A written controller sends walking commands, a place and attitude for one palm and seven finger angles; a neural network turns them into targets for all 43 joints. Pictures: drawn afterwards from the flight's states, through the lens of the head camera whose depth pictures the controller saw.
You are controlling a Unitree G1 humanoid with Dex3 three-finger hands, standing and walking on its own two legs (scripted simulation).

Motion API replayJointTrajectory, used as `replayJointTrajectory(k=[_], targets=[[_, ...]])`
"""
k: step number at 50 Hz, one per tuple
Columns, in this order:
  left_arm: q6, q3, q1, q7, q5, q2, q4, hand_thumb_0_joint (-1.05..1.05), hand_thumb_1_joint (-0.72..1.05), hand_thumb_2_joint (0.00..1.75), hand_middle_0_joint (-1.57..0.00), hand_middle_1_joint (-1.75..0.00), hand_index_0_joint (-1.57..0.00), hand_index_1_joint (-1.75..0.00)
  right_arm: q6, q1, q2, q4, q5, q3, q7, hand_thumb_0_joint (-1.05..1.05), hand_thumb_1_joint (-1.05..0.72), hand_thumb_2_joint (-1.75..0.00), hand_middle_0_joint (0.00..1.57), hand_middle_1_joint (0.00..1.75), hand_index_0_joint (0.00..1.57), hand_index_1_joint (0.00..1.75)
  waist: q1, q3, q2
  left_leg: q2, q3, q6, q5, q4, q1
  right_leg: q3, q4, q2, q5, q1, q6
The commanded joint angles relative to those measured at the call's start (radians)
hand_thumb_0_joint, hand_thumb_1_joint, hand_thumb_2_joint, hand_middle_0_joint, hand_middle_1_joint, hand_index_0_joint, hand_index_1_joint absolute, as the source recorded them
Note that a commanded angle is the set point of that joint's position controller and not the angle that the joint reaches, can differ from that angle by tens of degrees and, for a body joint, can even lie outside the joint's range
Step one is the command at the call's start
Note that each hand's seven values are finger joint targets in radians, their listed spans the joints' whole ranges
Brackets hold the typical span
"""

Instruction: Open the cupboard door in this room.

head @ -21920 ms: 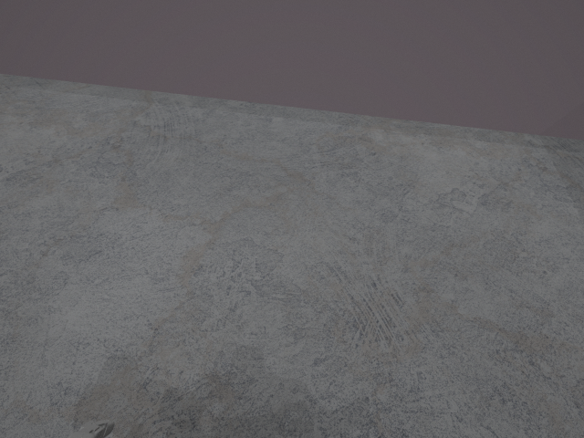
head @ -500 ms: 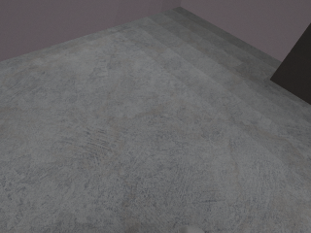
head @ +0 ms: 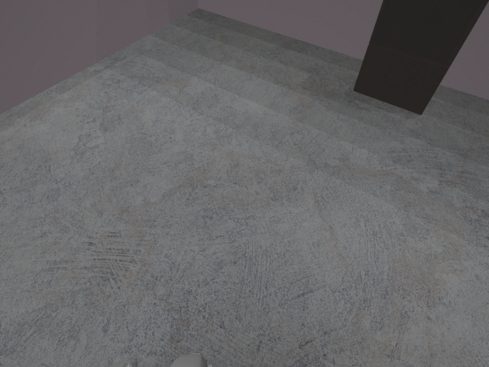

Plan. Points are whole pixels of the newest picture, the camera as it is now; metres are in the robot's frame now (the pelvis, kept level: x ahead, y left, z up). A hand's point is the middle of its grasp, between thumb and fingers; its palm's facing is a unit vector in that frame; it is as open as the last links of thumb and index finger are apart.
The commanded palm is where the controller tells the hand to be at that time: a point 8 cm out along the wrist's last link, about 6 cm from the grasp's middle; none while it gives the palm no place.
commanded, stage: turn or walk to find it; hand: left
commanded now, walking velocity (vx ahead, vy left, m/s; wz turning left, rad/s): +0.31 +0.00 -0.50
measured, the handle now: out of the picture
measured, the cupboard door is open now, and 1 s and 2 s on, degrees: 0 0 0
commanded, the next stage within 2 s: stand and wait in 1.70 s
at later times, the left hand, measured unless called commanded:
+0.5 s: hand (184, 300) +0.26 +0.15 -0.17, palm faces -0.30 -0.94 -0.18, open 7.4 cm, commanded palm none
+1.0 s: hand (243, 249) +0.38 +0.03 -0.16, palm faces -0.33 -0.92 -0.23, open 7.3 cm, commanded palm none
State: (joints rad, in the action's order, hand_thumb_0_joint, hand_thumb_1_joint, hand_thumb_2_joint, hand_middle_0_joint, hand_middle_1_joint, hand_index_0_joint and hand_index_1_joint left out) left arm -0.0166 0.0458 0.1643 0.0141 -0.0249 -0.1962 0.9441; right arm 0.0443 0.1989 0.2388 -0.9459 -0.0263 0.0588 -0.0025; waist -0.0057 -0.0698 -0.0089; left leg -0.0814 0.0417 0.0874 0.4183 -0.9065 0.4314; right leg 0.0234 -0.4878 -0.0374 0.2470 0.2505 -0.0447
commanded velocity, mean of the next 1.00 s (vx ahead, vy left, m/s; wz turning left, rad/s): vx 0.36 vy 0.00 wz -0.28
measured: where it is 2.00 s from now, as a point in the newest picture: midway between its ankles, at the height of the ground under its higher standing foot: (327, 240)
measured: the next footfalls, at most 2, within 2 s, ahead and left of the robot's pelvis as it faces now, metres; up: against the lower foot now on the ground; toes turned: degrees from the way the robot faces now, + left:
left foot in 0.12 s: +0.06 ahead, +0.14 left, +0.00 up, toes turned +1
right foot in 0.58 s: +0.27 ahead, -0.18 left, +0.00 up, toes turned -27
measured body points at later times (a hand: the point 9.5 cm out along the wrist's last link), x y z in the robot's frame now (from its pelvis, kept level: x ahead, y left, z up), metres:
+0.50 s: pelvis +0.12 -0.02 -0.01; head +0.17 -0.02 +0.44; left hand +0.28 +0.20 -0.16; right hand -0.01 -0.21 -0.15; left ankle +0.02 +0.14 -0.74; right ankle +0.19 -0.17 -0.69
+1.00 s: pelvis +0.31 -0.15 +0.00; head +0.32 -0.17 +0.45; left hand +0.40 +0.08 -0.14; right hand +0.32 -0.40 -0.15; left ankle +0.47 -0.03 -0.67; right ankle +0.23 -0.17 -0.74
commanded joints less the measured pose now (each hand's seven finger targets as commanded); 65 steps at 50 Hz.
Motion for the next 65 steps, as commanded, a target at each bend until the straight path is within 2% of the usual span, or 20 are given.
replayJointTrajectory(k=[1,4,6,7,12,24,26,28,29,30,31,33,37,54,56,58,59,60,61,65], targets=[[0.025,0.070,0.016,-0.009,0.001,-0.243,-0.057,0.00,0.90,0.90,-0.20,-0.30,-0.20,-0.30,-0.052,-0.026,0.081,0.110,0.006,0.016,0.000,0.00,-0.90,-0.90,0.20,0.30,0.20,0.30,0.029,0.073,0.154,0.018,0.009,-0.024,0.025,0.184,-0.025,0.347,0.218,0.257,0.145,-0.057,-0.151],[0.021,0.063,-0.040,-0.001,0.010,-0.203,-0.066,0.00,0.90,0.90,-0.20,-0.30,-0.20,-0.30,-0.075,0.130,0.090,0.063,0.010,0.017,-0.010,0.00,-0.90,-0.90,0.20,0.30,0.20,0.30,-0.054,0.078,0.088,0.032,0.032,-0.039,-0.110,0.478,-0.394,0.280,0.086,0.148,0.212,0.189,-0.075],[0.020,0.037,-0.051,0.014,0.014,-0.084,-0.119,0.00,0.90,0.90,-0.20,-0.30,-0.20,-0.30,-0.083,0.272,0.253,0.039,-0.010,0.048,-0.022,0.00,-0.90,-0.90,0.20,0.30,0.20,0.30,-0.111,0.060,-0.361,-0.379,-0.454,-0.164,0.311,0.749,-0.552,0.001,-0.380,-0.041,0.357,0.513,0.029],[0.021,0.046,-0.098,0.018,0.003,-0.123,-0.136,0.00,0.90,0.90,-0.20,-0.30,-0.20,-0.30,-0.081,0.247,0.260,0.044,-0.006,0.048,-0.021,0.00,-0.90,-0.90,0.20,0.30,0.20,0.30,-0.107,0.007,-0.290,-0.455,-0.524,-0.212,0.405,0.817,-0.417,0.038,-0.514,0.050,0.306,0.522,0.031],[0.011,0.051,-0.002,0.043,-0.009,-0.092,-0.056,0.00,0.90,0.90,-0.20,-0.30,-0.20,-0.30,-0.112,0.145,0.116,0.049,0.001,0.011,-0.021,0.00,-0.90,-0.90,0.20,0.30,0.20,0.30,-0.006,-0.028,-0.097,-0.256,-0.089,-0.145,-0.066,0.753,-0.351,-0.015,-0.714,0.108,0.000,0.469,0.070],[0.024,0.016,-0.198,0.042,0.000,-0.027,-0.093,0.00,0.90,0.90,-0.20,-0.30,-0.20,-0.30,-0.114,0.314,0.085,-0.083,-0.009,0.027,-0.015,0.00,-0.90,-0.90,0.20,0.30,0.20,0.30,-0.063,-0.077,-0.180,-0.264,0.170,-0.168,-0.603,0.632,-0.463,-0.178,-0.253,0.103,-0.007,0.380,0.041],[0.035,0.024,-0.105,0.037,-0.001,-0.040,-0.064,0.00,0.90,0.90,-0.20,-0.30,-0.20,-0.30,-0.114,0.289,0.102,-0.088,-0.003,0.032,-0.016,0.00,-0.90,-0.90,0.20,0.30,0.20,0.30,-0.010,-0.015,-0.167,-0.269,0.212,-0.156,-0.872,0.512,-0.467,-0.206,-0.181,0.053,0.008,0.219,0.001],[0.058,0.047,0.192,0.024,-0.008,-0.109,0.036,0.00,0.90,0.90,-0.20,-0.30,-0.20,-0.30,-0.113,0.237,0.124,-0.079,0.007,0.035,-0.012,0.00,-0.90,-0.90,0.20,0.30,0.20,0.30,0.135,0.154,-0.102,-0.211,0.262,-0.097,-0.921,0.159,-0.370,-0.229,-0.045,0.004,-0.102,-0.188,-0.028],[0.071,0.072,0.346,0.009,-0.014,-0.229,0.085,0.00,0.90,0.90,-0.20,-0.30,-0.20,-0.30,-0.113,0.239,0.075,-0.062,0.022,0.025,0.003,0.00,-0.90,-0.90,0.20,0.30,0.20,0.30,0.199,0.268,0.094,-0.144,0.248,-0.072,-0.493,-0.137,-0.086,0.016,-0.020,0.203,-0.126,-0.486,-0.083],[0.073,0.087,0.404,-0.006,0.005,-0.315,0.112,0.00,0.90,0.90,-0.20,-0.30,-0.20,-0.30,-0.113,0.227,-0.001,-0.019,0.031,0.011,-0.004,0.00,-0.90,-0.90,0.20,0.30,0.20,0.30,0.173,0.345,0.249,0.012,0.147,-0.034,0.196,-0.436,0.180,0.455,0.050,0.463,-0.342,-0.633,-0.192],[0.069,0.096,0.331,-0.014,0.022,-0.333,0.091,0.00,0.90,0.90,-0.20,-0.30,-0.20,-0.30,-0.107,0.180,0.026,-0.014,0.036,0.008,-0.006,0.00,-0.90,-0.90,0.20,0.30,0.20,0.30,0.155,0.362,0.236,-0.025,-0.013,-0.055,0.136,-0.543,0.206,0.501,0.133,0.491,-0.257,-0.539,-0.204],[0.070,0.059,0.159,-0.017,0.023,-0.215,0.051,0.00,0.90,0.90,-0.20,-0.30,-0.20,-0.30,-0.104,0.097,0.033,-0.027,0.014,0.018,-0.005,0.00,-0.90,-0.90,0.20,0.30,0.20,0.30,0.089,0.130,0.006,-0.099,-0.045,-0.061,-0.058,-0.517,0.232,0.358,0.172,0.408,-0.105,-0.251,-0.164],[0.092,0.027,0.057,-0.020,0.010,-0.120,0.051,0.00,0.90,0.90,-0.20,-0.30,-0.20,-0.30,-0.064,0.212,-0.020,-0.083,-0.007,0.005,0.001,0.00,-0.90,-0.90,0.20,0.30,0.20,0.30,-0.023,0.067,0.084,-0.107,-0.004,-0.038,-0.157,-0.329,0.102,0.111,0.239,0.278,-0.177,0.007,-0.105],[0.112,0.007,0.314,-0.043,0.007,-0.105,0.173,0.00,0.90,0.90,-0.20,-0.30,-0.20,-0.30,-0.092,-0.240,-0.008,0.056,0.004,-0.012,0.037,0.00,-0.90,-0.90,0.20,0.30,0.20,0.30,0.075,-0.032,0.092,-0.028,0.061,-0.065,-0.233,0.194,0.245,0.078,0.213,0.280,-0.647,-0.383,-0.117],[0.110,0.007,0.314,-0.045,0.008,-0.112,0.181,0.00,0.90,0.90,-0.20,-0.30,-0.20,-0.30,-0.098,-0.216,-0.004,0.044,0.003,-0.015,0.031,0.00,-0.90,-0.90,0.20,0.30,0.20,0.30,0.050,-0.011,0.094,0.021,0.105,-0.090,-0.200,0.268,0.120,0.048,0.134,0.271,-0.823,-0.374,-0.105],[0.111,0.009,0.281,-0.044,0.012,-0.125,0.183,0.00,0.90,0.90,-0.20,-0.30,-0.20,-0.30,-0.106,-0.017,0.022,-0.023,-0.002,-0.004,0.014,0.00,-0.90,-0.90,0.20,0.30,0.20,0.30,-0.047,0.089,0.094,0.077,0.137,-0.118,-0.249,0.362,-0.144,-0.004,-0.078,0.234,-0.954,-0.318,-0.066],[0.113,0.009,0.265,-0.041,0.017,-0.114,0.175,0.00,0.90,0.90,-0.20,-0.30,-0.20,-0.30,-0.110,0.139,0.075,-0.068,-0.007,0.012,0.005,0.00,-0.90,-0.90,0.20,0.30,0.20,0.30,-0.111,0.170,0.042,0.016,0.071,-0.146,-0.359,0.403,-0.428,-0.017,-0.279,0.203,-0.786,-0.137,-0.033],[0.114,0.005,0.300,-0.032,0.028,-0.062,0.157,0.00,0.90,0.90,-0.20,-0.30,-0.20,-0.30,-0.117,0.291,0.179,-0.103,-0.023,0.039,-0.005,0.00,-0.90,-0.90,0.20,0.30,0.20,0.30,-0.144,0.306,-0.156,-0.255,-0.260,-0.256,-0.487,0.402,-0.713,-0.095,-0.570,0.083,-0.310,0.139,0.009],[0.124,-0.004,0.265,-0.027,0.027,-0.037,0.130,0.00,0.90,0.90,-0.20,-0.30,-0.20,-0.30,-0.105,0.343,0.208,-0.126,-0.006,0.041,-0.004,0.00,-0.90,-0.90,0.20,0.30,0.20,0.30,-0.127,0.297,-0.223,-0.410,-0.438,-0.337,-0.607,0.503,-0.724,-0.063,-0.803,0.015,0.291,0.278,0.003],[0.085,0.007,0.142,-0.006,0.001,-0.009,0.123,0.00,0.90,0.90,-0.20,-0.30,-0.20,-0.30,-0.122,0.147,0.043,-0.089,-0.001,0.005,-0.011,0.00,-0.90,-0.90,0.20,0.30,0.20,0.30,-0.030,0.016,-0.037,-0.289,-0.229,-0.248,-0.276,0.671,-0.291,-0.004,-0.814,0.159,0.116,0.333,0.023]])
